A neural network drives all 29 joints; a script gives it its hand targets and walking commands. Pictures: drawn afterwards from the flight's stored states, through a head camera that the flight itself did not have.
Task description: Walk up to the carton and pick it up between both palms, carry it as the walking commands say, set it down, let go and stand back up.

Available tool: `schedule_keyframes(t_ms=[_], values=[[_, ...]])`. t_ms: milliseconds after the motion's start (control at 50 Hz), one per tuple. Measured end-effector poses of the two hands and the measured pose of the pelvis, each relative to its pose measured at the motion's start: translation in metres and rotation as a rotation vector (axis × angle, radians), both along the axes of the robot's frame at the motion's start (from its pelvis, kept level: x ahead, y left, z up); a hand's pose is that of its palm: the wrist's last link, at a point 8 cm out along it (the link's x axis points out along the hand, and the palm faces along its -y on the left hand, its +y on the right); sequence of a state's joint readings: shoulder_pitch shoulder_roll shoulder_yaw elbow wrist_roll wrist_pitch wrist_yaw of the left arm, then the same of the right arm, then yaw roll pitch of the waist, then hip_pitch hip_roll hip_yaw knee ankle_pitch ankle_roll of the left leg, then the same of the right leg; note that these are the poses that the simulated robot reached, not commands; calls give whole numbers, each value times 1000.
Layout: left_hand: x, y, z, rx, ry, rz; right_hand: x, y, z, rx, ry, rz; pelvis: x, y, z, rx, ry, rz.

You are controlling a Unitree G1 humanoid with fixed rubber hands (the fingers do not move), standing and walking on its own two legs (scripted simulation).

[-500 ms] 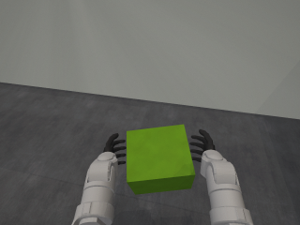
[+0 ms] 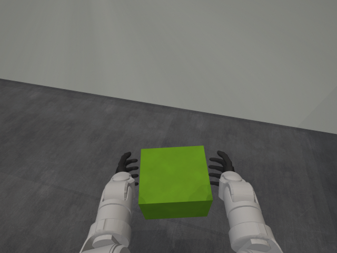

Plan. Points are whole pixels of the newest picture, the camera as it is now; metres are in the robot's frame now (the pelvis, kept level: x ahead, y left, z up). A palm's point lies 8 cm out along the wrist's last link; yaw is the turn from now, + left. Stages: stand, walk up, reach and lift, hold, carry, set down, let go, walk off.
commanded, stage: set down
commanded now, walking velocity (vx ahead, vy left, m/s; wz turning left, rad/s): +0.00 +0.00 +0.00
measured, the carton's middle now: (174, 182) +0.35 +0.01 -0.07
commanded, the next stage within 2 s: none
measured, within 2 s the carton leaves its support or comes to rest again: neither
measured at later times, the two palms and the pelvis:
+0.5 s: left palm (119, 190) +0.31 +0.17 -0.05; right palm (215, 185) +0.32 -0.10 -0.04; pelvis +0.01 +0.02 +0.00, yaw +1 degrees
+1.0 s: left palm (128, 205) +0.32 +0.16 -0.16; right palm (210, 206) +0.32 -0.10 -0.16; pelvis -0.02 +0.03 -0.07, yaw +0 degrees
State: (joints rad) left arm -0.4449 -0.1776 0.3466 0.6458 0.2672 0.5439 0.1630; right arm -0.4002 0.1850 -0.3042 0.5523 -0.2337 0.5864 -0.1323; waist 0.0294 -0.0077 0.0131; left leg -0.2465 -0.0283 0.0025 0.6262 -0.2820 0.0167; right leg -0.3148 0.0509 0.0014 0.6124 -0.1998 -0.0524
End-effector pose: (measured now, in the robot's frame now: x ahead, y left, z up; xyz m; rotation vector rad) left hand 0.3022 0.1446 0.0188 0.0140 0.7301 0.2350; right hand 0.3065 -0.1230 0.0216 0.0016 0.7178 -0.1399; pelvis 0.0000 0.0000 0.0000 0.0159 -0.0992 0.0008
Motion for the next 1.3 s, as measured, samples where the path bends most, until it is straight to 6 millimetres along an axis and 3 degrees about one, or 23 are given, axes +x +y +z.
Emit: schedule_keyframes(t_ms=[400, 580, 820, 1020, 1300], values=[[7, 16, -49, -75, -15, -13, 18, 13, -41, -13, -12, -11, 11, 13, -1, -21, 61, 7], [7, 25, -87, -63, -17, 13, 16, 23, -83, -24, -7, -2, 5, 22, -11, -37, 203, 12], [16, 18, -142, -6, -62, 22, 14, 21, -145, -67, -27, -18, -13, 27, -44, -46, 406, 7], [16, 16, -182, 28, -63, -5, 13, 19, -184, -121, -26, 18, -24, 25, -70, -41, 469, 5], [22, 16, -236, 47, -5, -38, 17, 16, -239, -111, 25, 53, -28, 17, -88, -28, 544, 7]])
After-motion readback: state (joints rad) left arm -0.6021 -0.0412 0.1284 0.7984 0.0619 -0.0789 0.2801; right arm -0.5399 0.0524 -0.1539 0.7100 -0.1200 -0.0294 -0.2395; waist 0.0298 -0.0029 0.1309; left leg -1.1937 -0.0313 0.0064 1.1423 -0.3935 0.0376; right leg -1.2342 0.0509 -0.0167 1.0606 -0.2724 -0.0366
